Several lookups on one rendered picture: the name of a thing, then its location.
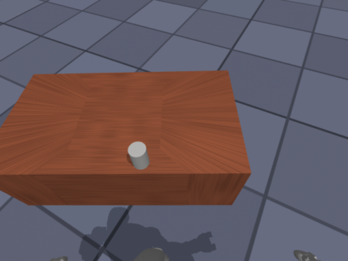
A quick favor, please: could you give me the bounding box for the right robot hand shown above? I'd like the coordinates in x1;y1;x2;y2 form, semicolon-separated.
294;250;321;261

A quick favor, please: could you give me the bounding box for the can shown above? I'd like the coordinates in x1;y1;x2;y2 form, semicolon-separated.
128;141;150;170

